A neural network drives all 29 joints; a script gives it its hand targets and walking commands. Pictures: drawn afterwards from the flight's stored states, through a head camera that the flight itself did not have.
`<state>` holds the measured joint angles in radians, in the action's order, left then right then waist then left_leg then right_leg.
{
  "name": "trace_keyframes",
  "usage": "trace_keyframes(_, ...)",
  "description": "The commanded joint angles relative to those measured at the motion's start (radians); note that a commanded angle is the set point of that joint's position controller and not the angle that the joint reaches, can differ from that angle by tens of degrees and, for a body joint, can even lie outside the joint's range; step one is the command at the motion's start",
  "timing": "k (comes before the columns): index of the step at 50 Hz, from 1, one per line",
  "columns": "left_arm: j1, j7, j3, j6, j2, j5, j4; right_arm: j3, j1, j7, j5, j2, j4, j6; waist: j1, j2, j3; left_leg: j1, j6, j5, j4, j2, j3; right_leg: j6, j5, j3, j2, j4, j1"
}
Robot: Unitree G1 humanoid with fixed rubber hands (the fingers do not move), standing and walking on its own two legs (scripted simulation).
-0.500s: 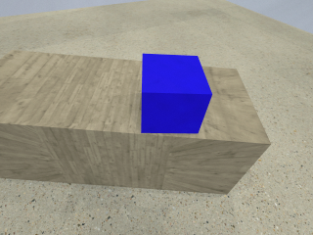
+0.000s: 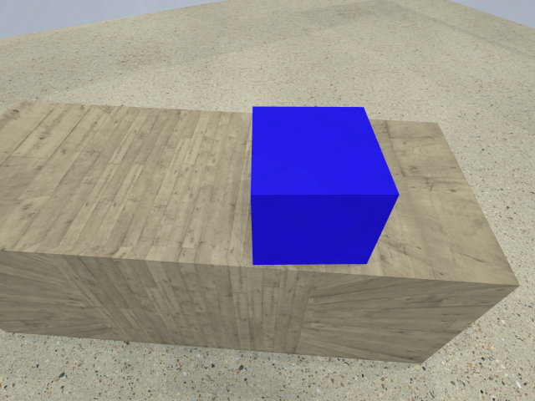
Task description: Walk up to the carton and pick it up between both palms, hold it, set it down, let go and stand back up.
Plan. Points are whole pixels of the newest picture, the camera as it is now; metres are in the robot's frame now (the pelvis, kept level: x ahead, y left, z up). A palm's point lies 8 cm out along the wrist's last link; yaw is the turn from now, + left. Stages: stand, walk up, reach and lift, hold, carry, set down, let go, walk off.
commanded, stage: walk up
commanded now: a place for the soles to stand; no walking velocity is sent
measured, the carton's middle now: (309, 184) +0.59 -0.09 -0.05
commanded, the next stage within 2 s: none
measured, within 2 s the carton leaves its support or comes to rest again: neither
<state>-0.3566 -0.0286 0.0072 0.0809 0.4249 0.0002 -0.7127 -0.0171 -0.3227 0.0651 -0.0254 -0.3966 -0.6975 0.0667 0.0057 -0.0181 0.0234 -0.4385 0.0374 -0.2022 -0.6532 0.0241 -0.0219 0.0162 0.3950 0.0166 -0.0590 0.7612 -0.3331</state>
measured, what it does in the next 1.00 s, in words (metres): walks ahead: right foot, then left foot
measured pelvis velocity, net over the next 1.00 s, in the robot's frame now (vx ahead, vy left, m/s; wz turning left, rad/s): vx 0.14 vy -0.02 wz -0.04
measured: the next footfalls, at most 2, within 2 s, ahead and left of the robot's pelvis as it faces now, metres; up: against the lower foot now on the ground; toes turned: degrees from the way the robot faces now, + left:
right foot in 0.34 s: +0.20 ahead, -0.19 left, +0.00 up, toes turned -4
left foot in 0.54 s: +0.19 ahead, +0.11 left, +0.00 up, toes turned +2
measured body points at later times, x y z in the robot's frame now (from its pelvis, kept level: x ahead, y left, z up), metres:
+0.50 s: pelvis +0.13 -0.02 +0.00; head +0.14 -0.04 +0.45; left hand +0.22 +0.30 -0.08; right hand +0.21 -0.32 -0.12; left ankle +0.13 +0.10 -0.70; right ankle +0.19 -0.16 -0.72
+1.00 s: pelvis +0.14 -0.02 +0.00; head +0.17 -0.02 +0.44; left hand +0.25 +0.29 -0.10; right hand +0.27 -0.33 -0.09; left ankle +0.15 +0.11 -0.72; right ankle +0.19 -0.15 -0.72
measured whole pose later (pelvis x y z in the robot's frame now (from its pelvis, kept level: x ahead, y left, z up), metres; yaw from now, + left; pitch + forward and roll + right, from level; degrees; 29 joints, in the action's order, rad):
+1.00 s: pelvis +0.14 -0.02 +0.00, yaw -2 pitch +0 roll -1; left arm -0.31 0.01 0.01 0.05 0.42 0.00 -0.71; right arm -0.02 -0.19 0.02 -0.03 -0.40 -0.71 0.04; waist 0.02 -0.01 0.05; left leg -0.36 0.00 -0.39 -0.75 0.06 -0.04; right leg 0.00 0.30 0.01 0.01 0.71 -0.42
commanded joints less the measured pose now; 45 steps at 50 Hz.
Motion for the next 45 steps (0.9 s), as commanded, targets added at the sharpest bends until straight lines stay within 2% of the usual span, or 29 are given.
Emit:
trace_keyframes(1,0.041,0.014,0.074,-0.003,0.228,0.011,0.052,-0.158,-0.100,-0.034,-0.001,-0.344,0.022,0.038,0.075,-0.122,0.058,0.307,0.193,-0.721,0.473,0.388,0.629,0.013,0.073,0.070,0.020,0.371,-0.504)
trace_keyframes(2,0.045,0.009,0.076,0.003,0.226,-0.002,0.044,-0.153,-0.081,-0.039,0.003,-0.342,0.018,0.035,0.057,-0.075,0.154,0.212,0.175,-0.602,0.472,0.309,0.554,0.018,0.002,0.067,0.008,0.354,-0.479)
trace_keyframes(3,-0.006,0.005,0.083,0.000,0.223,0.000,0.038,-0.134,-0.061,-0.043,0.007,-0.322,0.016,0.032,0.038,-0.121,0.114,0.245,0.166,-0.492,0.423,0.283,0.420,0.022,-0.005,0.056,0.002,0.326,-0.426)
trace_keyframes(5,-0.044,-0.007,0.081,0.004,0.197,0.001,0.023,-0.130,-0.076,-0.042,0.000,-0.292,0.018,0.034,0.035,-0.104,0.094,0.217,0.167,-0.285,0.433,0.255,0.288,0.007,-0.066,0.042,0.000,0.215,-0.333)
trace_keyframes(7,-0.042,-0.013,0.094,0.000,0.203,-0.006,0.023,-0.122,-0.030,-0.027,-0.001,-0.275,0.043,0.032,0.016,-0.171,0.115,0.177,0.173,-0.257,0.426,0.198,0.205,-0.022,-0.106,-0.004,-0.007,0.147,-0.269)
trace_keyframes(8,-0.042,-0.019,0.090,-0.010,0.210,-0.001,0.021,-0.128,-0.031,-0.026,-0.001,-0.289,0.056,0.027,0.040,-0.207,0.038,0.231,0.179,-0.260,0.387,0.176,0.137,-0.032,-0.098,-0.042,0.004,0.087,-0.242)
trace_keyframes(9,-0.028,-0.021,0.085,-0.010,0.182,0.002,0.028,-0.119,-0.047,-0.022,0.006,-0.288,0.050,0.026,0.036,-0.238,0.058,0.222,0.185,-0.275,0.387,0.202,0.160,-0.038,-0.125,-0.053,0.005,0.052,-0.227)
trace_keyframes(11,-0.004,-0.020,0.081,0.007,0.186,0.005,0.015,-0.124,-0.043,-0.024,0.003,-0.282,0.060,0.018,0.053,-0.177,0.108,0.223,0.176,-0.246,0.368,0.178,0.111,-0.024,-0.152,-0.064,0.007,-0.059,-0.226)
trace_keyframes(13,-0.035,-0.011,0.071,0.010,0.138,0.010,0.008,-0.118,0.001,-0.028,0.003,-0.276,0.064,0.008,0.026,-0.187,0.045,0.176,0.162,-0.089,0.258,0.172,0.059,-0.012,-0.247,-0.090,0.018,-0.165,-0.056)
trace_keyframes(15,-0.076,0.010,0.073,0.020,0.149,0.016,-0.017,-0.104,-0.007,-0.034,0.018,-0.248,0.080,-0.011,-0.010,-0.123,-0.011,0.150,0.123,0.189,0.040,0.135,0.004,0.010,-0.298,-0.127,0.083,-0.226,0.074)
trace_keyframes(16,-0.099,0.021,0.079,0.021,0.160,0.026,-0.033,-0.088,-0.019,-0.038,0.025,-0.202,0.090,-0.013,-0.029,-0.040,-0.070,0.118,0.087,0.187,-0.048,0.115,-0.003,0.037,-0.298,-0.079,0.075,-0.228,0.158)
trace_keyframes(17,-0.137,0.029,0.096,0.028,0.231,0.032,-0.009,-0.069,-0.049,-0.043,0.022,-0.151,0.099,-0.008,-0.037,0.111,-0.149,0.022,0.045,0.035,-0.224,0.059,-0.044,0.090,-0.362,0.157,-0.076,-0.267,0.288)
trace_keyframes(18,-0.141,0.036,0.107,0.028,0.291,0.020,0.005,-0.059,-0.081,-0.049,0.025,-0.123,0.082,-0.014,-0.019,0.214,-0.081,-0.117,0.002,-0.316,-0.364,-0.031,-0.028,0.186,-0.329,0.509,-0.280,-0.372,0.241)
trace_keyframes(19,-0.085,0.036,0.113,0.018,0.319,0.014,0.007,-0.080,-0.095,-0.065,0.031,-0.209,0.054,-0.034,-0.003,0.137,-0.056,-0.087,0.015,-0.464,-0.395,0.015,0.060,0.260,-0.123,0.556,-0.322,-0.392,0.128)
trace_keyframes(20,-0.030,0.036,0.113,0.008,0.330,0.013,0.025,-0.084,-0.056,-0.064,0.030,-0.208,0.054,-0.032,-0.005,0.201,0.007,-0.091,0.017,-0.467,-0.399,0.030,0.048,0.279,-0.100,0.500,-0.310,-0.389,0.079)
trace_keyframes(21,-0.014,0.041,0.104,0.004,0.295,0.018,0.034,-0.089,-0.010,-0.065,0.021,-0.209,0.041,-0.030,-0.014,0.142,0.068,-0.095,0.012,-0.427,-0.319,0.049,0.036,0.248,-0.131,0.393,-0.261,-0.382,0.007)
trace_keyframes(24,0.004,0.045,0.086,-0.004,0.232,0.019,0.033,-0.094,-0.113,-0.060,0.017,-0.180,-0.013,-0.031,0.008,0.171,-0.038,0.075,0.013,-0.266,-0.179,0.025,-0.025,0.194,-0.562,0.220,-0.165,-0.237,-0.017)
trace_keyframes(25,0.014,0.048,0.087,-0.007,0.233,0.015,0.046,-0.092,-0.145,-0.066,0.014,-0.173,-0.018,-0.036,0.020,0.195,-0.072,0.114,0.016,-0.202,-0.097,0.015,-0.033,0.187,-0.589,0.198,-0.171,-0.201,0.002)
trace_keyframes(27,0.066,0.045,0.062,-0.019,0.204,0.013,0.041,-0.090,-0.092,-0.072,0.009,-0.177,-0.036,-0.025,0.031,0.244,-0.069,0.233,0.022,-0.118,0.051,0.020,-0.015,0.137,-0.348,0.148,-0.100,-0.172,-0.118)
trace_keyframes(28,0.100,0.045,0.054,-0.025,0.161,0.005,0.053,-0.095,-0.089,-0.076,-0.003,-0.197,-0.033,-0.028,0.043,0.176,-0.023,0.210,0.046,-0.173,0.157,0.090,0.106,0.103,-0.205,0.154,-0.093,-0.136,-0.177)
trace_keyframes(29,0.099,0.040,0.050,-0.037,0.129,-0.005,0.053,-0.100,-0.001,-0.077,-0.007,-0.268,0.000,-0.016,0.004,-0.052,0.041,0.135,0.094,-0.258,0.226,0.214,0.303,0.053,-0.080,0.061,0.031,-0.019,-0.234)
trace_keyframes(30,0.041,0.046,0.055,-0.041,0.151,-0.006,0.002,-0.102,0.077,-0.069,0.003,-0.269,-0.001,-0.016,-0.028,-0.080,0.053,0.038,0.151,-0.332,0.282,0.294,0.325,0.026,0.032,-0.030,0.063,0.032,-0.129)
trace_keyframes(31,0.038,0.043,0.061,-0.045,0.179,-0.003,0.000,-0.100,0.084,-0.068,-0.001,-0.267,0.022,-0.017,-0.013,-0.073,0.050,-0.040,0.156,-0.318,0.287,0.278,0.295,0.020,0.048,-0.029,0.068,0.056,-0.061)
trace_keyframes(33,-0.011,0.042,0.055,-0.027,0.161,0.001,-0.009,-0.077,0.140,-0.070,0.015,-0.236,0.013,-0.020,-0.055,-0.083,0.048,-0.048,0.087,-0.110,0.149,0.210,0.140,0.044,-0.131,0.003,0.035,-0.127,0.046)
trace_keyframes(35,0.036,0.046,0.075,-0.007,0.227,0.006,0.000,-0.078,0.066,-0.066,0.010,-0.196,0.011,-0.025,0.000,-0.087,-0.100,0.079,0.034,-0.008,0.014,0.116,0.059,0.069,-0.347,0.141,-0.045,-0.132,0.065)
trace_keyframes(36,0.052,0.045,0.071,-0.006,0.232,0.006,0.019,-0.078,0.049,-0.070,0.015,-0.198,0.009,-0.028,0.009,-0.037,-0.127,0.136,0.036,-0.057,0.012,0.118,0.055,0.084,-0.374,0.148,-0.063,-0.119,0.021)
trace_keyframes(37,0.065,0.047,0.067,-0.005,0.216,0.008,0.004,-0.086,0.072,-0.070,0.013,-0.201,0.013,-0.026,0.016,-0.079,-0.126,0.179,0.033,-0.035,0.020,0.115,0.065,0.089,-0.401,0.128,-0.049,-0.089,-0.010)
trace_keyframes(40,0.069,0.053,0.060,-0.011,0.187,0.002,-0.009,-0.084,0.112,-0.074,0.013,-0.215,-0.008,-0.030,0.000,-0.050,-0.066,0.165,0.056,0.020,0.049,0.147,0.086,0.067,-0.380,0.076,-0.007,-0.102,-0.038)
trace_keyframes(45,0.084,0.049,0.061,-0.023,0.187,0.006,-0.015,-0.080,0.177,-0.067,0.025,-0.228,0.002,-0.033,-0.013,-0.042,-0.068,0.111,0.059,-0.125,0.083,0.161,0.083,0.063,-0.309,0.066,0.002,-0.101,-0.029)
